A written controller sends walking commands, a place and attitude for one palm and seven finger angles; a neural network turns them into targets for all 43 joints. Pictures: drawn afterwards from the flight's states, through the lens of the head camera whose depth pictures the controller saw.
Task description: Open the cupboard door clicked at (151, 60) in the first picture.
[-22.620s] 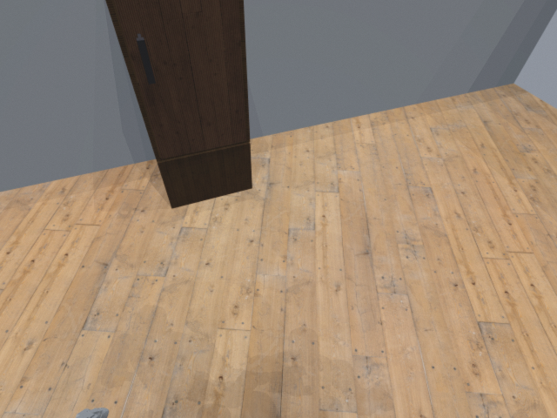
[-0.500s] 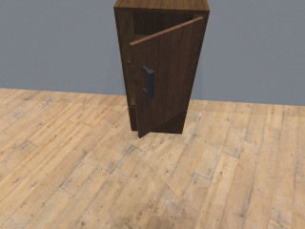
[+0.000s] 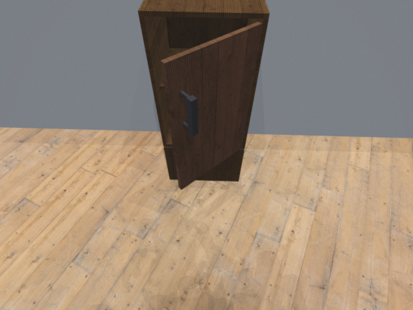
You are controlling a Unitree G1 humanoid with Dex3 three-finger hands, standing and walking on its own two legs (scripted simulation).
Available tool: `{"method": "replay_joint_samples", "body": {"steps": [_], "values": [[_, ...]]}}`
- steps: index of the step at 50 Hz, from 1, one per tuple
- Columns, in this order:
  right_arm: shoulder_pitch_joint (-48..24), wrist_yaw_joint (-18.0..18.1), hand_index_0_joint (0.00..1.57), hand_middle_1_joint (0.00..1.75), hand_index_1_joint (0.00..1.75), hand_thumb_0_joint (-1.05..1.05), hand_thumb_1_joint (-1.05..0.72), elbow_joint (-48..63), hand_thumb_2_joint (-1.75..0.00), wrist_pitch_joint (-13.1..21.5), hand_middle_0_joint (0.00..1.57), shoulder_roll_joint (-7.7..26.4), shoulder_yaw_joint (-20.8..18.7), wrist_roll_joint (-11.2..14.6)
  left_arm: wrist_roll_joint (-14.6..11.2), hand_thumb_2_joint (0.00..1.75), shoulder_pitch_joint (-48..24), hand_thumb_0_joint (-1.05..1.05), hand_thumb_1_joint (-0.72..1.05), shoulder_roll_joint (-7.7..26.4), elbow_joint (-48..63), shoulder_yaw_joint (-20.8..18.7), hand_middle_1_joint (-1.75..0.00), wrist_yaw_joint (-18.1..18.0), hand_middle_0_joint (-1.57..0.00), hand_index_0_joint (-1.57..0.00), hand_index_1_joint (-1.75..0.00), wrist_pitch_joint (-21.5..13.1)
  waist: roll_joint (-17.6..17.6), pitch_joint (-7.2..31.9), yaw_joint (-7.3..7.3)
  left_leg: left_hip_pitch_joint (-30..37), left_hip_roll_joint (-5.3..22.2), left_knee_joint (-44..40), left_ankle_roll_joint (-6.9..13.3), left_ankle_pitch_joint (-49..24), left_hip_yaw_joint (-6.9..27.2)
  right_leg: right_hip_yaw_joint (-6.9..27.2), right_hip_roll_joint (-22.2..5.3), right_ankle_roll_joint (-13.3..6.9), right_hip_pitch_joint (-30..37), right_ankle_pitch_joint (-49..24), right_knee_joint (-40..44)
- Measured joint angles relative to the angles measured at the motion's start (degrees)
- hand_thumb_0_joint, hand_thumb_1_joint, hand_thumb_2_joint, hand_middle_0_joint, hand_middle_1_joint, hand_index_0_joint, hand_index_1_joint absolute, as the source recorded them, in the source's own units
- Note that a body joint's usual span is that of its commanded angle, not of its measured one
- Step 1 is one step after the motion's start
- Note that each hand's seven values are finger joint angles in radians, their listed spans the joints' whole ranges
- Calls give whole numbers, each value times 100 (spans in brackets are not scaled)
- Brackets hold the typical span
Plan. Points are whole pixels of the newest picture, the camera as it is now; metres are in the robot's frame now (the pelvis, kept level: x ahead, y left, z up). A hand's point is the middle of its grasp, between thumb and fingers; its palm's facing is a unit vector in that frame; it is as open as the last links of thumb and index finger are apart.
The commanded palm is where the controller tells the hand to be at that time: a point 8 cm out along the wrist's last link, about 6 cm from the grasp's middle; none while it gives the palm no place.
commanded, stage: walk to a spot facing it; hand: left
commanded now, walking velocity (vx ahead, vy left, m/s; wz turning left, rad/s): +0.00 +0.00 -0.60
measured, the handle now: (188, 113) +0.65 +0.11 -0.03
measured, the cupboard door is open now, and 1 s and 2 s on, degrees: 42 42 42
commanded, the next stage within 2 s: none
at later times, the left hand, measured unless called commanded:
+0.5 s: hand out of the picture +0.06 +0.17 -0.16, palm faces -0.18 -0.94 -0.28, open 7.4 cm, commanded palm none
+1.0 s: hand (161, 291) +0.19 +0.12 -0.17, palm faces -0.51 -0.81 -0.28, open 7.4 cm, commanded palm none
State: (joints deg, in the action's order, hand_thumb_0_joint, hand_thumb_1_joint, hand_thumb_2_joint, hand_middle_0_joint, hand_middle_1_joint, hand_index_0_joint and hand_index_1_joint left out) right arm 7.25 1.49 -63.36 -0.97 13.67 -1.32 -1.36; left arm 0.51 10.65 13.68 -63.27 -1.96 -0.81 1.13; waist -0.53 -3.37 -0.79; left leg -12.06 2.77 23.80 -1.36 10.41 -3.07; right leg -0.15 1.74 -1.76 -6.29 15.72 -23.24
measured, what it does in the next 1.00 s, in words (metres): steps on the spot, turning right: left foot, then right foot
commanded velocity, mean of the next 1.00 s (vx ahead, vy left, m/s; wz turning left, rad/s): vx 0.00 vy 0.00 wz -0.60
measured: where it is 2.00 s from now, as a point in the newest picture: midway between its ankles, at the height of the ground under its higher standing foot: outside the picture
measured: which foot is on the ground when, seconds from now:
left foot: down 0.00-0.26, up 0.28-0.70, down 0.72-0.98, up 1.00-1.00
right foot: down 0.00-0.70, up 0.72-0.98, down 1.00-1.00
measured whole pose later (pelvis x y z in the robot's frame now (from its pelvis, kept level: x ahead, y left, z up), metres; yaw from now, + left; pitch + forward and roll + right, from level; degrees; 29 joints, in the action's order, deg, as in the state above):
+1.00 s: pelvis -0.02 -0.02 -0.02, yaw -34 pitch +1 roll +0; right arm 12.6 1.2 -50.4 -1.7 13.6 -2.7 -1.5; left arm 1.2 10.4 16.6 -49.1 -4.9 2.4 2.0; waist -0.2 -5.3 -1.0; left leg -16.4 8.2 40.7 -4.5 24.8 -5.3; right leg -1.8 -1.0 -1.0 -19.9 14.1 -35.4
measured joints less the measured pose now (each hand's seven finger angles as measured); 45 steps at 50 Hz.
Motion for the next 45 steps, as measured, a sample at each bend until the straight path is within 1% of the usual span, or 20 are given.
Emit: {"method": "replay_joint_samples", "body": {"steps": [7, 10, 11, 12, 13, 14, 16, 18, 20, 25, 30, 33, 34, 35, 36, 38, 40, 41, 43, 45], "values": [[229, 37, 20, 30, 30, 0, -90, 410, -90, -63, 20, -196, -118, -20, 40, 90, 159, 0, 91, -82, 392, -131, -30, 100, -20, -20, -30, 214, 133, -110, 4, -289, 121, 561, 14, 326, -416, 392, 73, -3, -642, 340, -948], [310, 35, 20, 30, 30, 0, -90, 522, -90, -49, 20, -210, -152, -48, 46, 90, 117, 0, 91, -104, 551, -184, -30, 151, -20, -20, -30, 280, 139, -224, -28, -365, 189, 719, 2, 394, -619, 176, -25, 24, -1067, 906, -1801], [338, 33, 20, 30, 30, 0, -90, 544, -90, -52, 20, -197, -160, -57, 47, 90, 106, 0, 91, -123, 600, -198, -30, 167, -20, -20, -30, 285, 97, -256, -31, -385, 237, 781, -21, 419, -661, 82, -56, 26, -1118, 1000, -1903], [370, 30, 20, 30, 30, 0, -90, 562, -90, -65, 20, -176, -168, -58, 49, 90, 112, 0, 91, -141, 657, -209, -30, 185, -20, -20, -30, 270, 45, -272, -39, -426, 298, 886, -56, 463, -690, -1, -82, 29, -1092, 882, -1787], [412, 24, 20, 30, 30, 0, -90, 584, -90, -94, 20, -160, -177, -44, 60, 90, 154, 0, 91, -137, 733, -217, -30, 197, -20, -20, -30, 227, 27, -246, -46, -528, 346, 1076, -85, 549, -719, 14, -104, -4, -1019, 530, -1453], [403, 16, 20, 30, 30, 0, -90, 581, -90, -142, 20, -140, -205, -20, 82, 90, 159, 0, 91, -152, 766, -229, -30, 182, -20, -20, -30, 178, -25, -265, -37, -693, 368, 1458, -108, 952, -622, 8, -54, -70, -1065, 433, -1477], [361, 6, 20, 30, 30, 0, -90, 571, -90, -254, 20, -101, -255, 8, 83, 90, 160, 0, 91, -200, 802, -233, -30, 132, -20, -20, -30, 135, -87, -318, -27, -1083, 211, 2555, -100, 1610, -212, 8, 21, -196, -1070, 481, -1507], [275, 6, 20, 30, 30, 1, -90, 587, -90, -296, 20, -82, -282, 20, 77, 90, 205, 0, 91, -239, 824, -246, -30, 73, -20, -20, -30, 116, -75, -345, -51, -1379, 51, 3419, -118, 1641, 34, 109, 85, -260, -999, 390, -1287], [173, 7, 20, 30, 30, 1, -91, 662, -90, -281, 20, -88, -291, 29, 71, 90, 274, 0, 91, -259, 823, -250, -30, 31, -20, -20, -30, 98, -24, -339, -64, -1511, -40, 3745, -157, 1526, 134, 268, 139, -274, -933, 202, -1012], [-72, 16, 20, 30, 30, 1, -91, 907, -90, -230, 20, -151, -277, 61, 68, 90, 425, 0, 90, -269, 816, -252, -30, 20, -20, -20, -30, 91, 84, -231, -97, -1429, -138, 3398, -206, 1400, 312, 658, 275, -277, -849, -127, -551], [-306, 31, 20, 30, 30, 1, -91, 1095, -90, -174, 20, -221, -241, 100, 89, 90, 456, 0, 90, -226, 886, -286, -30, 32, -21, -20, -30, 104, 172, -158, -189, -1174, -221, 2695, -175, 1491, 457, 989, 415, -228, -885, -255, -433], [-381, 40, 20, 30, 30, 1, -91, 1205, -90, -100, 20, -266, -198, 129, 85, 90, 431, 0, 90, -158, 923, -314, -30, 37, -21, -20, -30, 130, 258, -115, -222, -864, -295, 1830, -131, 1297, 511, 1178, 485, -154, -977, -253, -515], [-377, 44, 20, 30, 30, 1, -91, 1242, -90, -58, 20, -276, -176, 135, 72, 90, 429, 0, 90, -129, 932, -322, -30, 39, -21, -20, -30, 146, 280, -88, -212, -679, -300, 1351, -109, 1052, 508, 1235, 521, -117, -1032, -219, -602], [-331, 42, 20, 30, 30, 0, -90, 1303, -90, -5, 20, -252, -149, 131, 54, 90, 453, 0, 90, -116, 958, -324, -30, 45, -21, -20, -30, 164, 223, -12, -190, -474, -225, 809, -27, 830, 566, 1251, 619, -79, -1132, -155, -743], [-277, 48, 20, 30, 30, 0, -90, 1362, -90, 54, 20, -206, -140, 100, 32, 90, 438, 0, 90, -107, 982, -320, -30, 67, -21, -20, -30, 186, 115, 41, -146, -416, -104, 526, 100, 391, 633, 1128, 693, -17, -1323, 234, -1087], [-214, 66, 20, 30, 30, 0, -90, 1366, -90, 77, 20, -267, -99, 17, 60, 90, 288, 0, 90, 36, 1016, -350, -30, 131, -20, -20, -30, 225, 270, -55, -173, -443, -103, 749, 59, 473, 483, 780, 496, 175, -1754, 1020, -2246], [-62, 57, 20, 30, 30, 0, -90, 1367, -90, 66, 20, -299, -37, -41, 87, 90, 166, 0, 91, 142, 1061, -397, -30, 188, -20, -20, -30, 243, 328, -94, -188, -349, -24, 708, -31, 640, 373, 453, 302, 316, -2117, 1182, -3258], [14, 56, 20, 30, 30, 0, -90, 1359, -90, 54, 20, -295, -23, -59, 83, 90, 113, 0, 91, 168, 1099, -407, -30, 214, -20, -20, -30, 249, 303, -113, -188, -297, 37, 651, -66, 655, 337, 306, 198, 362, -2220, 1180, -3526], [134, 54, 20, 30, 30, 0, -90, 1328, -90, 35, 20, -256, -21, -87, 74, 90, 28, 1, 91, 181, 1191, -399, -30, 256, -20, -20, -30, 249, 190, -173, -180, -196, 188, 570, -110, 644, 250, 48, 5, 404, -2221, 1156, -3445], [234, 37, 20, 30, 30, 0, -90, 1299, -90, 25, 20, -198, -37, -94, 66, 90, -24, 0, 91, 183, 1265, -366, -30, 290, -20, -20, -30, 230, 60, -231, -140, -126, 351, 599, -160, 687, 127, -140, -113, 389, -2039, 1058, -2891]]}}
